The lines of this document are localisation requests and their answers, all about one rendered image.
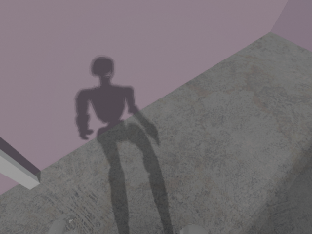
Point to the panel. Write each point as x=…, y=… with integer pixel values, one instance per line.
x=15, y=171

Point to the robot right thigh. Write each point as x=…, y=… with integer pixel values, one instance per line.
x=193, y=229

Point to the robot left hand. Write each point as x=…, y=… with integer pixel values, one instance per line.
x=58, y=226

